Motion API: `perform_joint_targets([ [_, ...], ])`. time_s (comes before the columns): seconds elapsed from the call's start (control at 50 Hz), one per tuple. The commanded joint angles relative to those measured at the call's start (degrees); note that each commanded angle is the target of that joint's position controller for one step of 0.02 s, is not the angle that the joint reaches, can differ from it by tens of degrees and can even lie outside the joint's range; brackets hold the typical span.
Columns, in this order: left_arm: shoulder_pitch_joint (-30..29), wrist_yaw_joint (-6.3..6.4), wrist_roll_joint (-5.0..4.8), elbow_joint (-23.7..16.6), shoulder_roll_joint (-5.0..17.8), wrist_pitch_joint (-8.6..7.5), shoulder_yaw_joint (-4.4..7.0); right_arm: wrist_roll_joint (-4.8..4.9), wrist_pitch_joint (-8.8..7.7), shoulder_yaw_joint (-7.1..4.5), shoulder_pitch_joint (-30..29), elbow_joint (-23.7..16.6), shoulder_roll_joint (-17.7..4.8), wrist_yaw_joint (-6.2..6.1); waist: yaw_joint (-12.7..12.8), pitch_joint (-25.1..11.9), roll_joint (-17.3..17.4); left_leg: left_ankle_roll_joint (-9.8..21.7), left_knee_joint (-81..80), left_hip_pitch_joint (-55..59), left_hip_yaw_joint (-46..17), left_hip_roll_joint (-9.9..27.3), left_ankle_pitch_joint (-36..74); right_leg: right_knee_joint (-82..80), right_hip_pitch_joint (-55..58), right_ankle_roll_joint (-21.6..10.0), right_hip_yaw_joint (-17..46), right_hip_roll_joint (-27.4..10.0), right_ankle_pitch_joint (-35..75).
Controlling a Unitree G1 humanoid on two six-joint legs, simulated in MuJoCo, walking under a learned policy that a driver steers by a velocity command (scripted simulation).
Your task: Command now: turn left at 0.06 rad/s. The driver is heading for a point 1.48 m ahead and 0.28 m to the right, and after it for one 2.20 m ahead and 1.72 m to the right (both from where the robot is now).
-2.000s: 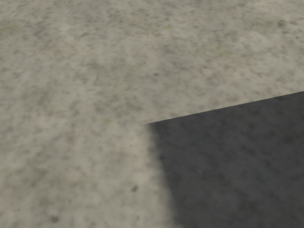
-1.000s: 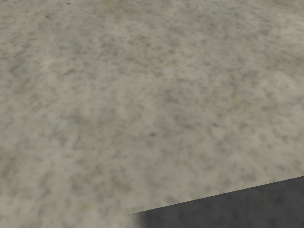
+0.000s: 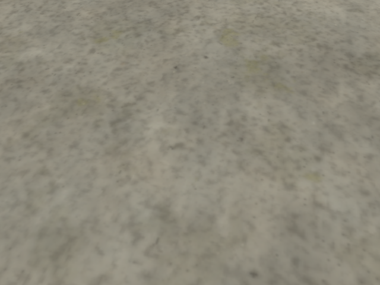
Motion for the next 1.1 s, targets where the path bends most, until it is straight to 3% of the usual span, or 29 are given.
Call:
perform_joint_targets([
  [0.02, -1.66, 0.34, -0.3, -1.25, 6.07, -0.85, 1.29, 0.25, -0.68, -2.33, 0.35, -2.89, -7.6, -0.41, -0.93, -1.87, 0.24, 2.08, -6.65, -1.6, -5.32, 4.81, 9.17, -2.56, 3.25, -0.53, 2.79, -1.99, 6.26],
  [0.28, -2.41, 1.76, -0.78, 5.46, 6.61, 0.43, 1.43, 0.65, -0.88, -2.84, 1.88, 2.41, -7.04, -0.58, -0.47, -2.05, 0.48, 1.42, -6.81, -0.2, -3.22, 3.5, 16.14, -1.97, 6.18, -1.01, 2.79, -2.15, 9.25],
  [0.32, -1.58, 1.88, -1.05, 6.79, 5.97, 0.73, 1.38, 0.98, -0.6, -3.2, 3.67, 4.16, -7.71, -0.86, -0.73, -2.12, 1.89, 2.38, -8.68, -0.34, -3.45, 2.97, 1.12, 0.01, 4.95, -1.22, 0.02, 0.28, -2.93],
  [0.34, -2.14, 1.89, -1.35, 6.85, 5.93, 0.69, 1.52, 1.29, -0.4, -3.74, 4.21, 4.47, -9.17, -1.02, -1.34, -0.08, 3.69, 4.02, -10.64, -1.33, -5.77, 3.96, -11.25, 2.99, 1.42, -1.48, -1.83, 1.9, -10.53],
  [0.38, -6.09, 1.54, -1.74, 4.97, 5.37, -0.45, 1.47, 1.83, -0.79, -4.5, 6.92, 5.13, -11.75, -1.24, -3.41, 5.44, 8.8, 8.87, -18.24, -1.22, -17.46, 11.48, -27.88, 10.91, -9.24, -2.37, -2.72, 3.2, -14.36],
  [0.4, -7.49, 1.12, -2.12, 3.99, 5.12, -1.43, 1.39, 2.14, -1.43, -4.87, 7.65, 5.7, -12.85, -1.38, -3.73, 7.7, 10.59, 11.32, -20.65, -1.34, -23.2, 15.62, -28.63, 14.47, -12.37, -3.63, -0.67, 1.48, -13.6],
  [0.44, -7.37, -0.01, -2.99, 3.65, 5.72, -3.27, 1.68, 2.08, -2.79, -4.8, 7.17, 6.06, -11.88, -1.45, -3.05, 8.67, 10.29, 12.78, -20.74, 2.53, -25.35, 18.55, -21.42, 17.28, -17.63, -6.06, 2.42, -1.62, -16.95],
  [0.48, -4.47, -1.08, -3.24, 4.86, 5.37, -4.58, 1.74, 2.94, -3.11, -4.82, 4.12, 5.6, -11.65, -1.14, -0.75, 6.8, 7.38, 10.41, -18.43, 2.32, -19.25, 16.13, -13.88, 8.41, -11.33, -7.37, 1.31, -1.74, -13.72],
  [0.5, 0.17, -1.32, -2.95, 7.27, 5.16, -4.85, 2.02, 3.26, -2.94, -4.84, 1.47, 5.13, -11.84, -0.95, 1.82, 4.65, 6.19, 8.49, -16.14, -2.45, -14.02, 12.9, -9.51, 1.76, -0.54, -7.05, -1.38, 0.39, -5.27],
  [0.52, 5.71, -1.32, -2.32, 10.14, 5.92, -4.66, 2.71, 2.86, -2.9, -4.63, 0.96, 5.03, -11.06, -0.8, 3.75, 2.02, 5.01, 6.91, -11.78, -7.27, -9.91, 9.6, -5.2, 0.67, 9.78, -5.91, -2.22, 2.61, -0.38],
  [0.54, 11.82, -1.07, -1.99, 11.78, 8.19, -4.45, 3.56, 2.26, -3.17, -3.8, -0.25, 4.45, -8.33, -0.64, 5.98, -0.05, -0.27, 4.08, -0.52, -12.96, -4.04, 5.24, -0.41, -2.8, 17.59, -7.03, 5.42, -2.06, -3.54],
  [0.56, 18.37, -0.86, -2.26, 12.46, 15.34, -4.33, 5.2, 1.91, -3.98, -2.9, -0.72, 2.03, -4.87, -0.68, 7.01, -2.57, -16.6, -0.86, 19.03, -24.91, 3.89, -2.39, -6.78, -12.54, 25.48, -14.53, 29.21, -15.33, -13.31],
  [0.58, 17.39, -1.06, -1.33, 11.93, 12.68, -4.9, 4.05, 3.31, -4.89, -3.58, -1.25, 1.86, -7.26, -1.0, 6.67, -1.84, -14.03, -0.84, 31.7, -31.44, -2.27, -2.11, -16.38, -17.12, 24.97, -19.14, 41.57, -20.5, -18.91],
  [0.6, 12.92, -0.88, -1.32, 10.35, 9.65, -5.54, 3.06, 4.55, -5.65, -3.91, -0.17, 2.33, -8.51, -0.71, 4.17, 2.09, -9.22, 0.72, 36.89, -35.62, -4.97, 1.42, -12.21, -16.95, 23.13, -18.15, 37.34, -19.84, -20.37],
  [0.62, 9.84, -0.88, -1.43, 9.02, 7.8, -5.86, 2.53, 4.41, -6.1, -3.94, 0.41, 3.21, -8.66, -0.38, 2.73, 3.35, -7.09, 1.77, 37.35, -36.53, -4.06, 3.85, -6.48, -17.13, 21.63, -15.94, 31.38, -17.23, -18.82],
  [0.64, 8.24, -1.08, -1.5, 8.34, 7.28, -5.99, 2.16, 3.63, -6.41, -4.2, -0.19, 3.42, -8.81, -0.27, 1.91, 4.48, -5.37, 2.16, 35.4, -36.9, -3.31, 5.56, -1.68, -17.75, 20.26, -14.27, 26.87, -15.81, -13.56],
  [0.68, 8.77, -1.06, -1.12, 8.28, 5.3, -5.61, 1.23, 2.53, -6.22, -4.52, -1.19, 3.54, -8.21, 0.33, 1.2, 3.62, -5.24, 1.59, 31.09, -32.62, -1.79, 7.29, 4.43, -18.6, 17.56, -11.89, 18.45, -12.32, -1.67],
  [0.74, 11.32, -0.19, -0.83, 8.61, 6.82, -4.97, 1.13, 2.35, -5.39, -3.96, -4.39, 2.67, -5.82, 0.86, 1.5, 3.64, -4.52, -0.65, 24.32, -32.04, 1.04, 7.01, 9.04, -19.47, 16.17, -12.37, 11.8, -10.54, 12.3],
  [0.8, 12.01, 0.6, -0.81, 8.14, 8.03, -4.55, 1.13, 2.53, -5.41, -2.94, -11.32, 0.49, -3.97, 1.22, 2.8, 5.09, -4.21, -1.55, 11.98, -27.87, 2.95, 5.66, 16.28, -21.13, 11.92, -11.63, 7.18, -8.64, 14.89],
  [0.9, 16.75, 0.9, -1.77, 9.44, 8.18, -4.14, 1.41, 3.13, -5.85, -2.41, -19.02, -1.8, -4.42, 2.64, 3.93, 7.77, -4.41, 0.06, 1.56, -24.65, 3.39, 3.88, 21.03, -21.56, 14.86, -11.73, 5.41, -10.99, 15.33],
  [0.94, 16.63, 0.94, -1.93, 9.44, 8.66, -3.77, 1.87, 3.11, -6.15, -2.63, -19.51, -2.24, -5.52, 3.2, 2.47, 6.97, -4.61, 1.82, -0.33, -23.72, 3.09, 3.37, 18.51, -18.56, 19.12, -10.98, 4.85, -12.62, 21.85],
  [0.96, 15.95, 0.97, -1.84, 9.13, 9.33, -3.57, 2.19, 3.0, -6.25, -3.06, -17.92, -1.93, -6.63, 3.31, 0.85, 5.17, -5.22, 2.81, -0.66, -20.63, 3.57, 2.32, 16.7, -15.61, 20.76, -10.37, 4.45, -13.03, 30.09],
  [0.98, 15.35, 1.03, -1.7, 8.81, 10.19, -3.27, 2.57, 2.86, -6.22, -3.75, -14.57, -1.07, -8.12, 3.19, -1.35, 2.0, -6.46, 3.87, -0.03, -15.41, 4.62, 0.64, 14.64, -11.06, 22.04, -9.77, 4.06, -13.11, 40.82],
  [1.0, 14.41, 1.05, -1.41, 8.47, 10.33, -2.73, 2.68, 2.88, -6.08, -4.91, -6.87, 1.16, -10.11, 2.83, -5.68, -3.04, -7.02, 5.49, -0.14, -5.61, 5.96, -1.2, 13.81, -2.04, 21.25, -8.73, 2.67, -11.78, 49.71],
  [1.02, 13.84, 1.09, -0.99, 7.8, 9.42, -2.39, 2.3, 2.9, -5.77, -6.1, 3.64, 4.27, -12.38, 2.16, -10.47, -9.19, -6.48, 7.59, 0.71, 10.07, 3.89, 0.64, 14.32, 10.7, 13.34, -7.03, 1.57, -9.44, 46.88],
  [1.04, 19.23, 0.57, -0.41, 6.28, 3.22, -2.95, 0.52, 1.24, -5.58, -7.25, 12.14, 6.22, -17.58, 1.69, -9.36, -19.38, 4.76, 15.12, 1.2, 34.66, -18.15, 15.73, 7.53, 33.05, -8.61, -4.32, -0.06, -2.33, 22.53],
  [1.06, 21.3, -0.03, -1.29, 7.4, 0.38, -4.45, -0.55, 1.94, -5.33, -6.4, 13.49, 7.48, -15.08, 1.96, -8.31, -26.83, 13.53, 20.64, -10.85, 40.09, -42.02, 24.21, -3.9, 47.96, -19.25, -3.1, 5.87, 5.61, -19.57],
  [1.08, 14.86, -0.48, -3.02, 5.37, 6.83, -5.91, 1.32, 2.38, -5.47, -5.1, 8.88, 7.33, -11.54, 2.05, -8.46, -17.12, 9.72, 17.17, -13.98, 32.06, -37.74, 21.66, -8.52, 52.76, -25.33, -4.5, 9.68, 1.79, -18.74],
  [1.1, 9.21, -0.43, -4.14, 3.24, 8.51, -6.67, 1.77, 2.14, -5.71, -4.5, 3.69, 6.56, -9.76, 1.93, -6.93, -8.95, 6.93, 14.95, -15.58, 22.29, -28.62, 19.61, -5.34, 51.77, -26.54, -5.39, 7.66, -1.13, -13.97],
])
